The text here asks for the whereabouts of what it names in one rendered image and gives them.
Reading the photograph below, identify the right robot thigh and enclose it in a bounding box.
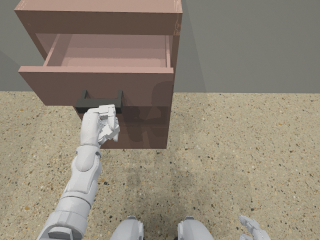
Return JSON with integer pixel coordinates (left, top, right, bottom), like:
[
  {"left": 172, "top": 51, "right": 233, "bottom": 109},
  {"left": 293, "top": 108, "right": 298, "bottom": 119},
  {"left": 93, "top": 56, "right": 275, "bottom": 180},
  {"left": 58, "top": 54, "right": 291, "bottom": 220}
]
[{"left": 177, "top": 219, "right": 214, "bottom": 240}]

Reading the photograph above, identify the drawer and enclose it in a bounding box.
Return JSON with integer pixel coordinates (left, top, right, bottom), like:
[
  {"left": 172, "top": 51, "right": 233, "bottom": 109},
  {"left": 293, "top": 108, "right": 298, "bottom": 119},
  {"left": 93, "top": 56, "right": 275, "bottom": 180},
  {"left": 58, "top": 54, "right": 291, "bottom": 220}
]
[{"left": 18, "top": 34, "right": 174, "bottom": 107}]

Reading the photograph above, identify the handle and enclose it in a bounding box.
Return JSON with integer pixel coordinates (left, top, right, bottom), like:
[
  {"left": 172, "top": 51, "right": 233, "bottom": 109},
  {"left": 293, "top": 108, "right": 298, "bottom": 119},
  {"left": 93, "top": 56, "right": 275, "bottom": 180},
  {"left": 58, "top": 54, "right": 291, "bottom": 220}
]
[{"left": 75, "top": 90, "right": 123, "bottom": 114}]

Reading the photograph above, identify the robot right hand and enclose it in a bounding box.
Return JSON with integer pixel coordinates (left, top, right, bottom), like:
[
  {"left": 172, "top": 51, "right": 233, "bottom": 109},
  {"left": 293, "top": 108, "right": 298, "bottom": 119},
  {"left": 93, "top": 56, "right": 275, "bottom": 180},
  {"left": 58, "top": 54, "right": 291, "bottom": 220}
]
[{"left": 238, "top": 215, "right": 271, "bottom": 240}]

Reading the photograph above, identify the left robot forearm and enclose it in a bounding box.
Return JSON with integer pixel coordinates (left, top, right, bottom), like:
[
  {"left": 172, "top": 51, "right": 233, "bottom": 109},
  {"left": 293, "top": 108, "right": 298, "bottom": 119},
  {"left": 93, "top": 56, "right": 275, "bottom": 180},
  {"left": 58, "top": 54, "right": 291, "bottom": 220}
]
[{"left": 36, "top": 145, "right": 102, "bottom": 240}]

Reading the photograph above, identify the cabinet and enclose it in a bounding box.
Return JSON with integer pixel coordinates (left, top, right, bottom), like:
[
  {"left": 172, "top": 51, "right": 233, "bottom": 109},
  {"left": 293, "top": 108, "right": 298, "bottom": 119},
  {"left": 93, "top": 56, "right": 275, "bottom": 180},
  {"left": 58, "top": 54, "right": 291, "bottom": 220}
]
[{"left": 14, "top": 0, "right": 183, "bottom": 149}]

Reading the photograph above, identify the robot left hand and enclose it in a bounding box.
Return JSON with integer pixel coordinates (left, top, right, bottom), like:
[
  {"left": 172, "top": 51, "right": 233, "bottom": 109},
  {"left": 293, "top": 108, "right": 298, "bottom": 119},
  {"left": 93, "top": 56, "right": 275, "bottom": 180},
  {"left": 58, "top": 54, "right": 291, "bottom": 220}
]
[{"left": 80, "top": 104, "right": 120, "bottom": 149}]

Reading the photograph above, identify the left robot thigh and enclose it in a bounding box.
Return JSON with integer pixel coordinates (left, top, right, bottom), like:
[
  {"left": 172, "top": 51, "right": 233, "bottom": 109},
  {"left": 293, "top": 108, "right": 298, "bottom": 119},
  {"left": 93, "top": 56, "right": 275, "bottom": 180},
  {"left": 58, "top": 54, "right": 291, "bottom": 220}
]
[{"left": 110, "top": 219, "right": 144, "bottom": 240}]

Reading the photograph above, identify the robot thigh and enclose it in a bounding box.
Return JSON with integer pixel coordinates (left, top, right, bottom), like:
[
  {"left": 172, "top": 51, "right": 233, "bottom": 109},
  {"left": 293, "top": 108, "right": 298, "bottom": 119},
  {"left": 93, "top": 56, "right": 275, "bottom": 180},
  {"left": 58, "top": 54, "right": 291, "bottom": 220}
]
[
  {"left": 110, "top": 219, "right": 144, "bottom": 240},
  {"left": 177, "top": 219, "right": 214, "bottom": 240}
]

